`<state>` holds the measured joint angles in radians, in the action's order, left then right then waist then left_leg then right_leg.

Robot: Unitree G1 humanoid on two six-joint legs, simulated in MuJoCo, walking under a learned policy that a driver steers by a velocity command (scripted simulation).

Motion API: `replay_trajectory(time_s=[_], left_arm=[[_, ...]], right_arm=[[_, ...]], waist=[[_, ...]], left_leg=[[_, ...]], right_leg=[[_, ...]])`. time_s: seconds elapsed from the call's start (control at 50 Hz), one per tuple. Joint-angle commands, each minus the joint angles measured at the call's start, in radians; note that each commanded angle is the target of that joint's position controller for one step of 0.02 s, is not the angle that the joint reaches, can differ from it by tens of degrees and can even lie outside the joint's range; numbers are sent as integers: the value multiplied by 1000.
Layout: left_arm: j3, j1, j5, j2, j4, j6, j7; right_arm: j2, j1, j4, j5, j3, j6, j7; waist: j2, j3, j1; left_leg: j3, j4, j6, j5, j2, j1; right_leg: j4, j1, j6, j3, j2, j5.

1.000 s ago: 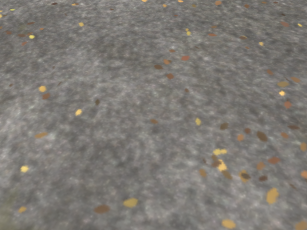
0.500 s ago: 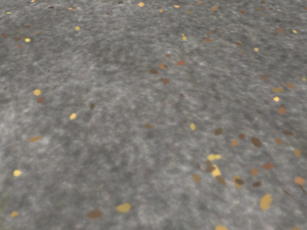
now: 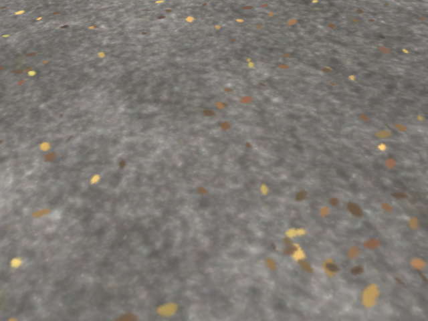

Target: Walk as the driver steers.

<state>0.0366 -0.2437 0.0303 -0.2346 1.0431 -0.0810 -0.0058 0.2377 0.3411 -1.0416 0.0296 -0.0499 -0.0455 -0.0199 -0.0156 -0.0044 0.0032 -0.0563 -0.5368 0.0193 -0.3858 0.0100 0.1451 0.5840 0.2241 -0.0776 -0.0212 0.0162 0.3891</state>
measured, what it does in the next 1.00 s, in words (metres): walks ahead, turning right: left foot, then right foot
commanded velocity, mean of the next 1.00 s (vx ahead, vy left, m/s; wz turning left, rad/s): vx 0.46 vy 0.00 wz -0.22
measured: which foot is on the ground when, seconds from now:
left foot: down 0.00-0.02, up 0.04-0.42, down 0.44-1.00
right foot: down 0.00-0.46, up 0.48-0.98, down 1.00-1.00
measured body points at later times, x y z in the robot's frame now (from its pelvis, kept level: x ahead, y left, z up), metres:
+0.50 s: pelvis +0.23 +0.03 -0.01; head +0.27 +0.03 +0.43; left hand +0.15 +0.28 -0.15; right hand +0.46 -0.20 -0.10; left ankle +0.35 +0.12 -0.73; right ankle +0.00 -0.10 -0.68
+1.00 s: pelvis +0.51 -0.03 -0.01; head +0.54 -0.05 +0.43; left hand +0.76 +0.15 -0.11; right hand +0.43 -0.29 -0.16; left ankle +0.35 +0.12 -0.73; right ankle +0.61 -0.15 -0.73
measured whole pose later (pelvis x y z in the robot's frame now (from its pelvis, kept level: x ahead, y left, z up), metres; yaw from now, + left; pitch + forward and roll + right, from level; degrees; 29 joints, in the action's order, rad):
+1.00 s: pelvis +0.51 -0.03 -0.01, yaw -15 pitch +2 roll +2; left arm 0.05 -0.06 0.03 -0.24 0.76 -0.05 0.06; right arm 0.27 0.32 -0.98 0.01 -0.06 -0.05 -0.02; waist 0.01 0.04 0.05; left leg 0.29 -0.38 -0.04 -0.46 -0.04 -0.10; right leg 0.60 0.54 -0.11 -0.07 -0.04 0.12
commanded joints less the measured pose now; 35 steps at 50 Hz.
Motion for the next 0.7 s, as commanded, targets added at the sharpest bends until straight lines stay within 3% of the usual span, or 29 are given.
replay_trajectory(time_s=[0.02, 0.04, 0.06, 0.08, 0.12, 0.16, 0.2, 0.26, 0.3, 0.36, 0.4, 0.42, 0.44, 0.46, 0.48, 0.5, 0.52, 0.54, 0.56, 0.6, 0.64, 0.7], left_arm=[[40, -203, -1, -148, 34, -30, 6], [72, -330, -2, -262, 61, -34, 14], [50, -313, -21, -198, 54, -39, 18], [32, -262, -27, -137, 36, -46, 20], [19, -207, -24, -112, 13, -44, 27], [1, -216, -28, -70, 14, -26, 24], [-2, -223, -29, -84, 7, -12, 10], [3, -210, -35, -133, -11, -7, -11], [10, -248, -27, -155, 0, -12, -15], [19, -253, -11, -155, 10, -12, -15], [28, -231, -18, -174, 1, -1, -15], [31, -217, -24, -179, -5, 9, -14], [25, -208, -30, -164, -15, 17, -12], [7, -217, -48, -123, -42, 18, -8], [-32, -361, -29, 38, -39, 1, 1], [-3, -273, 2, -85, -38, -23, 5], [17, -172, 29, -138, -79, -34, 4], [19, -126, 26, -137, -90, -35, -5], [28, -114, 12, -123, -90, -27, -14], [31, -167, 10, -72, -81, 5, -15], [34, -145, 8, -57, -101, 29, -17], [43, -40, -4, -77, -157, 37, -17]], right_arm=[[99, -220, 129, 3, -8, -27, 5], [70, -232, 168, -7, -2, -48, 3], [109, -221, 165, 0, -11, -63, 5], [109, -181, 149, 13, -11, -71, 15], [101, -188, 142, 13, -13, -75, 26], [87, -225, 155, 0, -17, -69, 37], [50, -274, 176, -7, -7, -58, 47], [14, -426, 239, -9, 16, -53, 49], [34, -474, 261, -4, 18, -50, 52], [77, -495, 286, 2, 9, -52, 60], [121, -421, 275, 0, -12, -56, 61], [150, -312, 245, 0, -30, -54, 57], [185, -148, 196, 3, -53, -49, 49], [253, 35, 161, -12, -71, -44, 35], [281, 76, 141, -29, -68, -43, 45], [185, 31, 145, -20, -44, -49, 48], [150, -68, 157, -16, -33, -56, 45], [127, -151, 167, -19, -25, -66, 47], [101, -195, 166, -30, -19, -76, 52], [66, -220, 147, -43, -11, -83, 56], [82, -204, 126, -40, -15, -89, 50], [123, -171, 109, -48, -24, -88, 28]], waist=[[45, 102, -140], [297, 47, -164], [228, 50, -135], [141, 79, -92], [76, 95, -60], [96, 85, -54], [98, 91, -56], [94, 140, -76], [115, 152, -82], [114, 155, -52], [132, 73, 7], [145, -4, 66], [136, -94, 142], [24, -232, 191], [-256, -400, 96], [-153, -298, 130], [-122, -126, 100], [-39, -52, 62], [-24, -13, 29], [-67, -1, -25], [-64, 38, -36], [-31, 74, -27]], left_leg=[[-76, 0, 72, 12, -54, 373], [62, -325, 7, 5, 52, 551], [-6, -532, 5, -154, 33, 678], [-46, -636, 27, -106, -14, 725], [-12, -638, 49, 34, -78, 770], [29, -557, 37, 117, -108, 703], [70, -451, 5, 189, -100, 653], [116, -175, -20, 337, -58, 506], [125, -82, -14, 397, -38, 430], [92, 3, 30, 412, -37, 409], [106, 5, 65, 366, -2, 296], [124, -4, 88, 338, 27, 161], [116, 7, 117, 340, 25, -67], [-118, -16, 176, 267, -177, -388], [-628, 153, 333, 4, -430, -622], [-677, 258, 289, -99, -396, -507], [-501, 286, 239, -55, -374, -340], [-368, 318, 210, 65, -340, -180], [-265, 347, 187, 155, -304, -65], [-127, 401, 167, 204, -258, 46], [-46, 443, 177, 236, -253, 98], [26, 467, 186, 284, -259, 68]], right_leg=[[-227, -268, -70, 217, -113, 12], [-355, -451, -178, 572, -308, -33], [-366, -483, -220, 687, -389, -126], [-345, -474, -202, 601, -375, -213], [-357, -455, -151, 422, -323, -357], [-381, -394, -108, 281, -261, -498], [-416, -325, -109, 209, -229, -535], [-480, -159, -99, 129, -185, -493], [-513, -139, -103, 121, -202, -470], [-478, -238, -83, 107, -248, -564], [-353, -314, -59, 86, -263, -875], [-218, -318, -43, 65, -249, -1037], [-17, -228, -18, 54, -209, -1057], [299, 21, 3, 41, -147, -720], [652, 338, 52, 74, 47, 136], [771, 421, 30, 188, 6, 168], [782, 478, 16, 158, -42, 78], [738, 431, 14, 139, -98, -19], [690, 381, 15, 134, -129, -75], [639, 288, 15, 141, -163, -113], [601, 317, 24, 135, -175, -129], [497, 446, 47, 157, -179, -265]])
